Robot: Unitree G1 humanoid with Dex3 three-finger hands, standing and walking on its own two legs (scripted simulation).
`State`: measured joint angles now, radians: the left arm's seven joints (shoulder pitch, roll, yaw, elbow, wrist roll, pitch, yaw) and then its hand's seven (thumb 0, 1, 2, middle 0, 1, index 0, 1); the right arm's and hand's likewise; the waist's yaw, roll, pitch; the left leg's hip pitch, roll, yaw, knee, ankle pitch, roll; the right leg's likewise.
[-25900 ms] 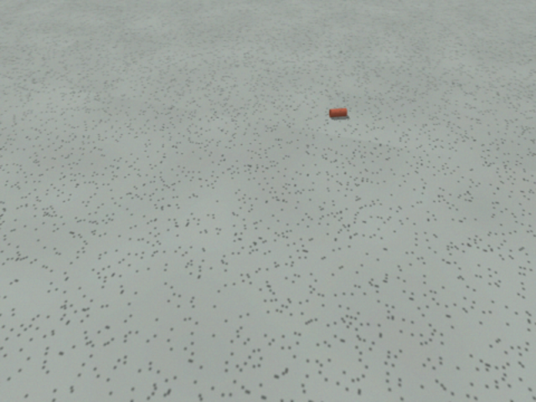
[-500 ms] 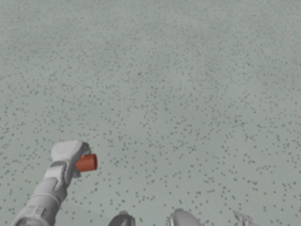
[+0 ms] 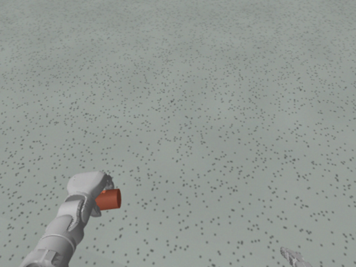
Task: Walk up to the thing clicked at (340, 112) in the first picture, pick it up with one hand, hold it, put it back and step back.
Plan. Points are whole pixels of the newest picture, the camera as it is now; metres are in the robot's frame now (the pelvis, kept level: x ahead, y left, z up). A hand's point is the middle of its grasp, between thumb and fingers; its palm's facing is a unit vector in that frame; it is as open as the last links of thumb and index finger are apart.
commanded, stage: hold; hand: left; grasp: from above
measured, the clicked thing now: (99, 200) +0.32 +0.22 -0.11
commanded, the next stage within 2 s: crouch in 1.62 s
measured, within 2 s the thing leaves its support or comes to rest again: neither
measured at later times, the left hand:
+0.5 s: hand (92, 201) +0.29 +0.22 -0.05, palm faces -0.48 -0.04 -0.88, open 8.0 cm
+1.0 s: hand (91, 203) +0.28 +0.21 -0.04, palm faces -0.47 -0.04 -0.88, open 8.0 cm
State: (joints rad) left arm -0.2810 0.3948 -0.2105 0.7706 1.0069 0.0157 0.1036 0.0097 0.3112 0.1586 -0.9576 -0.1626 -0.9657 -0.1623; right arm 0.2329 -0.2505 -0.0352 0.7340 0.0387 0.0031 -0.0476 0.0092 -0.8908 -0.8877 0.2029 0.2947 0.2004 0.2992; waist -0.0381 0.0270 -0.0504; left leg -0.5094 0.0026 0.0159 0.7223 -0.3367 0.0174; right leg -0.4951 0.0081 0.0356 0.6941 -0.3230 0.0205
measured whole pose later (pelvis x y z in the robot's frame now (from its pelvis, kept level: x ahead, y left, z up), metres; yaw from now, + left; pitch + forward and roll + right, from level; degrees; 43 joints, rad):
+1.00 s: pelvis -0.01 +0.00 +0.02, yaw +0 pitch +1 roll +0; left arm -0.22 0.40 -0.23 0.65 1.00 0.00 -0.01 0.01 0.29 0.22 -0.93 -0.20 -0.94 -0.20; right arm 0.20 -0.26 -0.02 0.68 0.05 0.04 -0.05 0.01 -0.89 -0.89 0.20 0.29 0.20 0.30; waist -0.01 0.04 0.00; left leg -0.32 0.00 0.02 0.54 -0.25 0.01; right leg -0.32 0.00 0.04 0.53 -0.24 0.01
